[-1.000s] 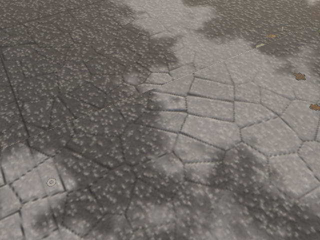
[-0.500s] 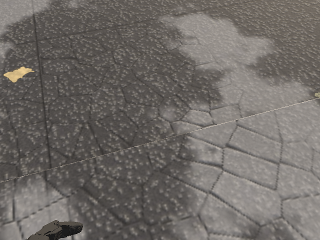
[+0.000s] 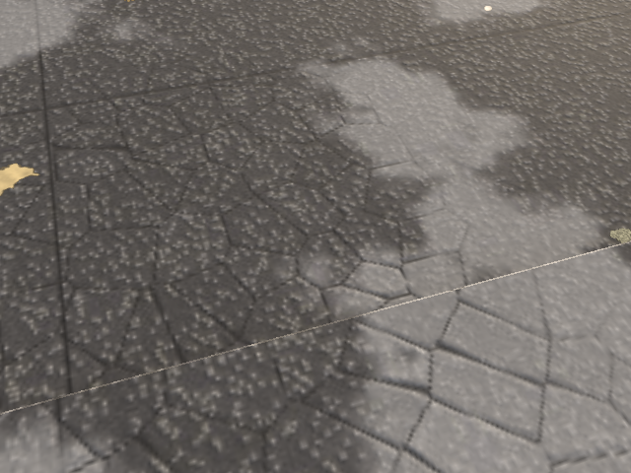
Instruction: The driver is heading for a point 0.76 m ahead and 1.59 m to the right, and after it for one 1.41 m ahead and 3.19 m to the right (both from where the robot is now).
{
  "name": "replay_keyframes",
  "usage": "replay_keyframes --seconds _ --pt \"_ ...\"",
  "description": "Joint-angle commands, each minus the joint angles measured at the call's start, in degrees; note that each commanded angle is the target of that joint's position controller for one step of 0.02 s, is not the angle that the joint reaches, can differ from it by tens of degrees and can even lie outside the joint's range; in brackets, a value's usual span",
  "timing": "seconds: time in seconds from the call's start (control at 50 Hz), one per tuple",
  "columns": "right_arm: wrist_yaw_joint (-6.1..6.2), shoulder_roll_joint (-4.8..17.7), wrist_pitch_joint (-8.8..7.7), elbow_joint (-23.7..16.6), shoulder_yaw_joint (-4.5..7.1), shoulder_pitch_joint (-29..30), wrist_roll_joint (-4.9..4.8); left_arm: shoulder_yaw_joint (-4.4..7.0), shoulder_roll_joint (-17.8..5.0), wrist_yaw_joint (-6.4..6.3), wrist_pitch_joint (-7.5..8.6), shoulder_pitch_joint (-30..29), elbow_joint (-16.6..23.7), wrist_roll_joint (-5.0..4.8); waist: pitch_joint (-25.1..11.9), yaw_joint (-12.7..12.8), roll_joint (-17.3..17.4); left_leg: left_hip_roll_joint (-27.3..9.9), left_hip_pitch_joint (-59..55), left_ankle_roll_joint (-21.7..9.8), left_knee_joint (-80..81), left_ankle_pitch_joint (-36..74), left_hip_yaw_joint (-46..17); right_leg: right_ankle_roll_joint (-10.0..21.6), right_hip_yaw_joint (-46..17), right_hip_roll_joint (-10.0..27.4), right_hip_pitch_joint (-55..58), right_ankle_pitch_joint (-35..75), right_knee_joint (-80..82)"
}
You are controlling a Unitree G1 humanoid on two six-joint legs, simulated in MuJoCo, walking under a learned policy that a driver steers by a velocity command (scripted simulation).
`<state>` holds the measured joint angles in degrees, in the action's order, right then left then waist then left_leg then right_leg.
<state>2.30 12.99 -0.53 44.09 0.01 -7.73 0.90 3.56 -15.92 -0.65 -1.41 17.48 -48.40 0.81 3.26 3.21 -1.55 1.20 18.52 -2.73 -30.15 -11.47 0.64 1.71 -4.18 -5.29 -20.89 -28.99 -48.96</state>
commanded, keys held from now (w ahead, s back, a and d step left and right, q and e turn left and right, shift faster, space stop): e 0.18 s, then w+e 0.82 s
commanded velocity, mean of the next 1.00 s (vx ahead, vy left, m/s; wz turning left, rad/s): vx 0.31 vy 0.00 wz -0.56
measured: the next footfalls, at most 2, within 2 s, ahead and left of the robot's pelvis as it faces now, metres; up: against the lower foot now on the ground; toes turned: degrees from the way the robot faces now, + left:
right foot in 0.36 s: -0.01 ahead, -0.11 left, +0.00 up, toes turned -14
left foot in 0.82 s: +0.37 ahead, -0.06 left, +0.00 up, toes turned -30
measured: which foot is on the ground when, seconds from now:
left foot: down 0.00-0.34, up 0.36-0.80, down 0.82-1.00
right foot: up 0.00-0.34, down 0.36-0.84, up 0.86-1.00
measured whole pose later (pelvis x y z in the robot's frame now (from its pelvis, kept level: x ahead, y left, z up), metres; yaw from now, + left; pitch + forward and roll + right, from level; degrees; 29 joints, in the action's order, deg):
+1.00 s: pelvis +0.26 -0.11 +0.00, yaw -36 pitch +1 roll +1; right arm 0.4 14.5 -3.9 43.3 2.0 -13.0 1.6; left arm 3.8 -17.8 1.9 0.6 16.8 -46.0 1.8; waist 2.1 1.2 -3.1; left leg 0.8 13.6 -2.4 -24.9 -12.0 6.1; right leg 4.1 -2.1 -0.8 -26.4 -18.5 -66.1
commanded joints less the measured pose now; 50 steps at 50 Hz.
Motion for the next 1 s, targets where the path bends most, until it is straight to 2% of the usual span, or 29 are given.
replay_keyframes --seconds 0.02,0.04,0.08,0.18,0.26,0.28,0.32,0.34,0.36,0.38,0.4,0.42,0.44,0.48,0.52,0.56,0.64,0.7,0.74,0.76,0.78,0.8,0.82,0.84,0.86,0.88,0.9,0.94,1.0 --pt "0.55 6.7 0.38 -3.8 1.88 -0.6 0.15 2.21 -6.1 -0.05 -1.46 3.3 2.5 0.59 -3.9 -0.6 6.8 -17.6 -7.5 -9.6 14.5 16.9 -14.4 -2.0 0.9 3.1 -7.8 -0.5 -15.9" --pt "0.85 6.8 0.28 -4.0 1.93 -0.1 0.39 2.29 -5.8 0.33 -2.04 2.7 2.8 0.65 -3.6 -0.6 8.6 -16.2 -7.0 -9.3 14.5 18.6 -11.2 -2.8 1.6 3.4 -7.7 1.8 -17.0" --pt "0.85 7.1 0.11 -3.7 2.18 -1.0 0.68 2.20 -5.1 0.86 -2.61 2.4 3.1 0.22 -4.7 -0.8 9.0 -14.7 -7.8 -9.3 13.4 22.6 -6.8 -4.1 2.7 3.0 -7.1 4.0 -17.5" --pt "0.35 8.8 0.22 -2.9 3.25 -3.7 0.92 1.36 -3.7 2.15 -3.52 -3.1 6.1 0.00 -5.7 -3.2 10.3 -16.7 -10.4 -10.0 12.5 15.9 -4.1 -4.2 4.4 4.8 -5.3 4.0 -5.9" --pt "-1.16 12.7 0.46 -3.2 4.93 -4.5 1.55 1.02 -4.9 3.79 -3.35 -6.3 8.8 0.04 -6.1 -4.9 12.7 -18.3 -6.2 -8.3 17.2 -15.1 -5.1 -0.9 8.6 4.5 2.3 1.2 5.9" --pt "-1.37 13.4 0.58 -3.3 5.28 -4.3 1.53 1.06 -5.2 4.13 -3.12 -6.0 9.0 -0.09 -5.5 -4.5 12.1 -18.7 -4.4 -7.7 17.6 -18.4 -5.0 0.2 9.4 4.2 5.0 1.2 9.1" --pt "-1.50 13.7 1.08 -3.4 5.74 -3.0 0.97 0.97 -4.6 4.50 -2.29 -0.1 6.7 -0.30 -4.3 -0.9 8.2 -17.1 3.3 -4.7 13.8 -24.0 -1.0 3.1 11.1 2.6 16.6 6.6 20.4" --pt "-1.57 11.6 1.28 -3.5 5.45 -2.4 1.07 1.31 -5.1 3.99 -1.57 6.1 3.7 -0.12 -3.3 1.5 2.5 -13.7 10.0 -1.9 4.4 -26.7 3.5 4.5 7.8 2.3 23.7 3.9 25.9" --pt "-2.31 6.0 1.30 -4.4 4.04 -2.2 1.37 2.12 -8.9 3.01 -0.83 10.4 2.8 0.44 -1.6 2.9 -12.8 -7.1 21.0 1.8 -17.2 -27.4 11.3 7.3 -12.9 15.9 27.1 -11.9 36.0" --pt "-2.10 5.3 1.13 -8.9 3.50 3.7 2.04 3.23 -15.6 2.29 -0.33 9.8 5.5 0.83 3.4 3.9 -14.7 -0.1 34.0 3.4 -23.5 -23.3 4.4 14.4 -37.4 27.2 21.4 -24.3 44.3" --pt "-2.48 9.1 0.31 -10.1 4.28 7.9 1.54 2.82 -12.7 1.07 -0.55 7.1 5.1 1.22 7.9 3.2 -7.1 -4.4 33.6 3.3 -25.9 -15.1 -1.9 15.1 -34.3 25.8 16.5 -23.5 46.6" --pt "-3.30 10.4 -0.37 -8.6 4.74 4.6 0.46 1.97 -10.8 0.54 -0.24 3.4 5.8 0.60 8.0 -0.4 -7.0 -5.0 30.8 3.6 -24.8 -8.3 -2.1 13.3 -28.2 22.2 15.2 -16.6 45.9" --pt "-3.75 10.7 -0.82 -6.4 4.84 1.3 0.71 1.77 -9.9 0.59 0.56 1.2 6.1 0.17 6.8 -2.3 -6.4 -5.3 27.8 4.0 -23.6 -4.3 -2.0 11.5 -22.3 18.4 15.9 -6.7 45.1" --pt "-4.19 10.1 -0.81 -3.9 4.92 -1.8 2.16 1.28 -8.0 0.84 2.31 1.6 5.9 -0.33 2.6 -2.7 -4.5 -4.6 23.9 4.3 -25.4 0.7 -0.9 10.4 -15.5 14.3 18.2 8.9 42.6" --pt "-4.30 8.6 -0.43 -4.3 4.59 -0.7 1.95 1.52 -8.2 1.29 3.41 5.0 4.5 -0.79 0.8 -2.2 -3.1 -4.2 24.7 4.5 -25.4 2.3 -0.5 10.7 -14.1 13.7 20.4 16.7 40.9" --pt "-4.22 8.0 -0.25 -5.4 4.30 2.5 1.70 1.74 -8.3 1.25 3.80 8.0 3.5 -0.73 1.0 -0.8 -3.4 -4.2 26.8 5.1 -23.4 3.3 -0.3 11.4 -14.6 13.8 21.7 19.6 40.3" --pt "-4.56 7.3 -0.66 -7.7 3.56 9.6 1.32 1.78 -8.1 0.65 3.97 12.1 2.0 -0.36 2.2 1.8 -4.2 -3.2 27.0 6.1 -15.1 5.3 -0.1 11.8 -15.4 13.5 23.0 26.6 38.2" --pt "-4.91 6.9 -1.35 -9.7 2.92 13.8 0.85 1.95 -9.1 0.04 4.07 13.7 1.3 -0.11 2.4 2.7 -4.7 -1.8 23.1 5.2 -8.8 4.9 0.4 11.5 -16.4 13.9 23.0 35.6 34.9" --pt "-4.66 7.6 -1.80 -9.9 2.93 12.3 0.45 2.08 -9.7 -0.35 4.17 12.3 1.5 0.02 1.7 1.3 -5.2 -1.1 17.0 3.7 -5.5 4.4 -0.1 10.1 -17.9 14.6 21.9 40.9 33.0" --pt "-4.27 8.3 -2.03 -9.3 3.11 9.3 0.33 2.18 -10.2 -0.43 4.23 10.3 1.9 0.03 1.0 -0.6 -5.4 -0.3 11.2 2.9 -3.5 3.3 -0.1 8.8 -17.9 14.5 19.9 44.0 31.4" --pt "-3.60 9.3 -2.27 -7.8 3.55 3.9 0.19 2.34 -10.9 -0.32 4.39 7.9 2.4 0.04 -1.1 -3.3 -5.2 1.4 2.1 1.8 -1.7 1.1 0.5 7.4 -17.1 13.4 17.1 51.0 27.2" --pt "-2.72 10.9 -2.76 -5.4 4.29 -4.0 0.19 2.37 -11.2 0.06 4.68 6.7 2.6 -0.25 -5.4 -7.0 -2.9 2.0 -9.4 0.5 1.4 2.2 0.9 5.9 -15.0 10.5 14.6 54.9 17.9" --pt "-1.66 13.9 -3.47 -4.3 5.18 -12.5 1.04 1.89 -9.2 0.65 5.08 6.6 3.2 -0.78 -12.2 -10.7 1.0 -5.5 -23.7 -1.5 3.3 -3.3 -6.2 4.4 -12.2 6.3 7.4 46.0 3.8" --pt "-0.87 18.9 -3.49 -4.8 6.14 -17.9 2.68 0.35 -2.2 0.69 5.31 9.9 5.5 -2.24 -21.1 -10.0 13.3 -23.0 -38.1 -5.4 8.3 -18.7 -30.2 2.7 -5.9 -1.2 -7.1 12.0 -14.5" --pt "-1.08 18.6 -2.78 -4.7 6.14 -14.3 1.81 0.71 -5.6 0.62 4.84 11.2 5.8 -0.71 -20.5 -6.8 17.1 -27.1 -33.0 -8.5 15.6 -21.6 -47.4 3.1 -4.2 -1.3 -13.6 -0.7 -22.2" --pt "-1.22 13.2 -2.50 -5.3 5.03 -9.5 1.27 1.23 -7.4 0.68 4.16 8.6 4.6 0.44 -11.0 -5.0 9.1 -25.0 -24.5 -8.2 15.7 -24.3 -39.8 3.6 -3.8 3.0 -15.4 4.1 -24.7" --pt "-1.44 9.4 -2.63 -5.3 4.12 -6.7 0.96 1.10 -6.9 1.38 3.89 5.6 4.3 0.65 -5.4 -4.7 4.6 -21.9 -17.5 -7.7 16.4 -18.7 -30.1 3.4 -2.5 5.0 -14.4 8.2 -22.8" --pt "-1.43 7.2 -3.32 -4.1 3.35 -6.2 0.98 0.99 -5.2 2.34 2.90 4.3 4.3 1.20 -1.9 -3.1 7.3 -17.4 -10.7 -6.2 18.5 -5.7 -17.6 2.6 -1.1 7.5 -12.0 10.3 -19.6" --pt "-2.22 7.3 -5.19 -2.2 3.48 -8.5 0.19 0.72 -4.1 3.44 1.52 1.6 5.4 1.24 -1.4 -2.5 7.5 -16.8 -9.9 -6.6 20.2 6.9 -9.4 2.0 -0.2 8.1 -13.2 12.8 -18.3"
Keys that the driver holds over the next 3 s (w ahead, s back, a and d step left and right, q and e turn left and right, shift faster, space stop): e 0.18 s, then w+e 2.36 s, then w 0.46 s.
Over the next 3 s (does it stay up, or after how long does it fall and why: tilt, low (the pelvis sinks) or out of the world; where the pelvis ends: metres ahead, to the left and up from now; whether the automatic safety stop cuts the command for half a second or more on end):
stays up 0.69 -1.10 -0.01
